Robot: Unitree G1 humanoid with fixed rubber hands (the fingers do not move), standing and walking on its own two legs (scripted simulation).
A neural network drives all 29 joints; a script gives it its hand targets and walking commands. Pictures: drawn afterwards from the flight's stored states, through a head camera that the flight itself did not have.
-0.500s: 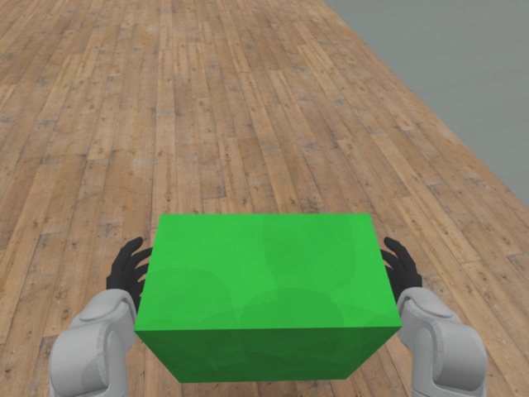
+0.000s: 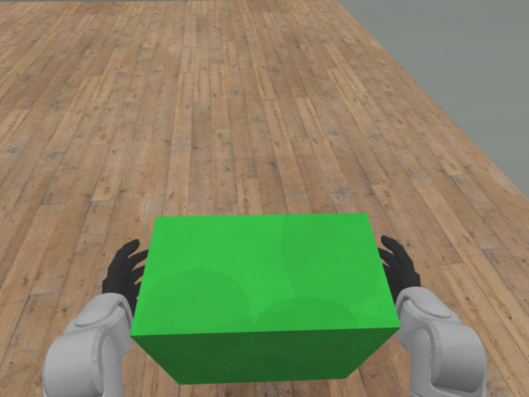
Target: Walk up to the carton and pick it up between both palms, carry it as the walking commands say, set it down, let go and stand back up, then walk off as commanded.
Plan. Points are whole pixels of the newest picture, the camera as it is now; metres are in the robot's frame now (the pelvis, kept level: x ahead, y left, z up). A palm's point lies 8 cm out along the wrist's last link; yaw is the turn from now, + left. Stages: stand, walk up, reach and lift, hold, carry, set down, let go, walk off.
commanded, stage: carry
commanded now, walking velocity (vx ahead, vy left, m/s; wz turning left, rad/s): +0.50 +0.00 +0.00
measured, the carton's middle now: (263, 308) +0.25 +0.01 +0.02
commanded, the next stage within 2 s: none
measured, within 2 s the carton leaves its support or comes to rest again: neither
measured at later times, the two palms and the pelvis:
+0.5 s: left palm (191, 140) +0.59 +0.16 +0.07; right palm (366, 142) +0.60 -0.21 +0.07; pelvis +0.34 -0.02 +0.00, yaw +2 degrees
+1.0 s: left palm (197, 65) +0.94 +0.20 +0.08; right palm (327, 70) +0.93 -0.17 +0.08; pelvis +0.68 +0.01 +0.01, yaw -1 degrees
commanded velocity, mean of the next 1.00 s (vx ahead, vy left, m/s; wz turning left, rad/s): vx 0.50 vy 0.00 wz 0.00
